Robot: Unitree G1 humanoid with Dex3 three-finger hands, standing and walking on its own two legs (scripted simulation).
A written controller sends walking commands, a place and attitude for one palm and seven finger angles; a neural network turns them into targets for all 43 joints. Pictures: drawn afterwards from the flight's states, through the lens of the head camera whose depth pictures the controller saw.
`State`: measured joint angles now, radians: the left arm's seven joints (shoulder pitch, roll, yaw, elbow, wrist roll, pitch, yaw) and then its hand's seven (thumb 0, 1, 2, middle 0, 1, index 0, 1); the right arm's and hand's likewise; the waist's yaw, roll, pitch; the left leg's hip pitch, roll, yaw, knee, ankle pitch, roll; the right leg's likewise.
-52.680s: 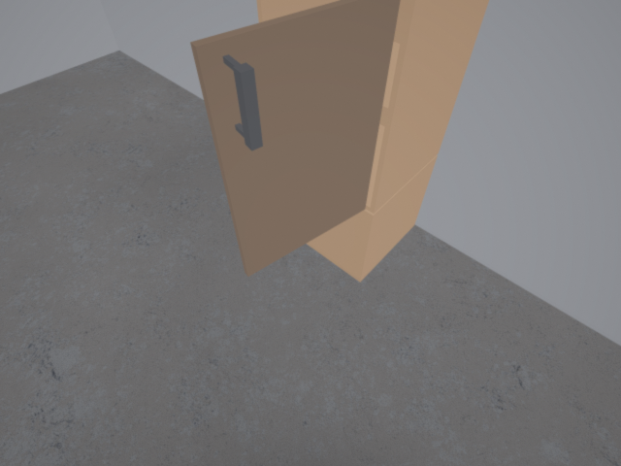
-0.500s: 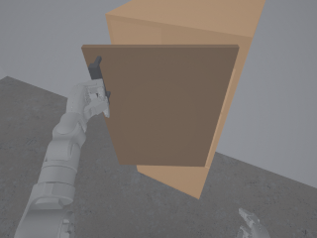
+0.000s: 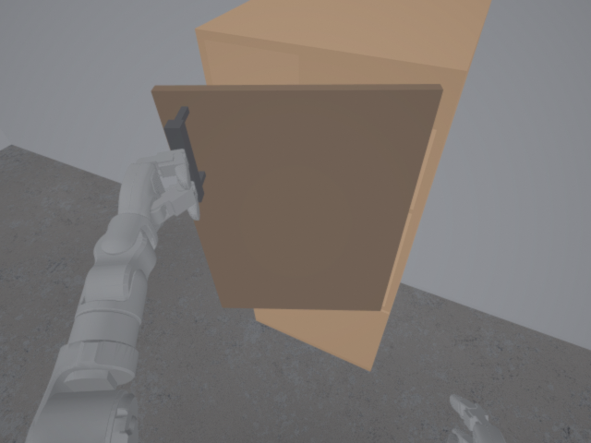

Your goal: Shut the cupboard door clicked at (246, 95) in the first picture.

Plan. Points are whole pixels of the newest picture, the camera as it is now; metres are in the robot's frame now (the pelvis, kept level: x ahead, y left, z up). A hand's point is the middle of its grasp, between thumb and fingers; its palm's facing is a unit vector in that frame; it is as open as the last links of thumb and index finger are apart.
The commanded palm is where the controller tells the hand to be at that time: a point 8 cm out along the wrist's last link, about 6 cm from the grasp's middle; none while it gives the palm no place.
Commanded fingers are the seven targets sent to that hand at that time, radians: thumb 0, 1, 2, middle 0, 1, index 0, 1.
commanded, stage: push the door shut along its arc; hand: left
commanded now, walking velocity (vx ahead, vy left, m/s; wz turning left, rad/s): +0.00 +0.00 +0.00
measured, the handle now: (189, 155) +0.48 +0.19 +0.16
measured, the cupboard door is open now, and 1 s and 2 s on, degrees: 24 8 1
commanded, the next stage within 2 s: pull the fist back off the door in 1.86 s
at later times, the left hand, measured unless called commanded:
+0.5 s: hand (194, 169) +0.44 +0.17 +0.17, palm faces -0.07 -1.00 -0.02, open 3.0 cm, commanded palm +0.43 +0.21 +0.16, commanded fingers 0.00 0.90 0.90 -1.30 -1.50 -1.30 -1.50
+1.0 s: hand (223, 143) +0.51 +0.14 +0.17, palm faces -0.20 -0.98 +0.01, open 3.1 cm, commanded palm +0.51 +0.18 +0.16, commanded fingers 0.00 0.90 0.90 -1.30 -1.50 -1.30 -1.50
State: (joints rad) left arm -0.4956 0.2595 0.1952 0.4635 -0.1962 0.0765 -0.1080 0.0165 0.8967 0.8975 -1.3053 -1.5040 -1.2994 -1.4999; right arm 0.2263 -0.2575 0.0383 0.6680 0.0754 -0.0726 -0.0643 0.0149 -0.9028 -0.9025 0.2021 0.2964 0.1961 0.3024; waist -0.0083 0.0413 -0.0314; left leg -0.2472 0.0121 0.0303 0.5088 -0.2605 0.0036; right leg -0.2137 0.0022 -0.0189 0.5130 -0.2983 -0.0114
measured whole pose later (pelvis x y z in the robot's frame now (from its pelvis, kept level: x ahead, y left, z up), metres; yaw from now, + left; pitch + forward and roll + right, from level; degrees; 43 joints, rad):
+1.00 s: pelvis -0.01 +0.02 -0.02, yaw +0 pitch +12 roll -1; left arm -1.16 0.51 0.26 1.29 -0.14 -0.17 -0.34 0.01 0.91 0.91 -1.30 -1.50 -1.30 -1.50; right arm 0.41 -0.30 0.02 0.75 0.03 -0.14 -0.04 0.01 -0.90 -0.90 0.20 0.30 0.20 0.30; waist -0.17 0.03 -0.05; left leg -0.60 0.01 0.03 0.69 -0.31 0.02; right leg -0.55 0.00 -0.02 0.67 -0.32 0.01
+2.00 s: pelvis +0.00 +0.01 -0.03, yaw +0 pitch +20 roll -2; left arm -1.49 0.57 0.22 1.45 -0.09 -0.12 -0.41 0.04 0.92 0.96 -1.30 -1.50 -1.30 -1.50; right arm 0.43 -0.31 0.01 0.77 -0.01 -0.09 -0.05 0.01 -0.90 -0.90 0.21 0.30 0.20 0.30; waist -0.26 0.04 -0.05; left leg -0.78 0.04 0.00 0.79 -0.36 0.01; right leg -0.72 0.02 -0.04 0.74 -0.37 -0.01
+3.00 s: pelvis +0.00 +0.00 -0.01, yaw +0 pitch +9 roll +0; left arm -1.09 0.17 0.19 1.13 -0.07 -0.13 0.11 0.02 0.90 0.90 -1.31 -1.50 -1.30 -1.50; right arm 0.27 -0.26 0.00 0.68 0.01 -0.07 0.02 0.01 -0.91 -0.90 0.20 0.30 0.20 0.30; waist -0.10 0.04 -0.07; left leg -0.49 0.02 0.01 0.65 -0.31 0.00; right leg -0.44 0.01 -0.03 0.64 -0.34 -0.01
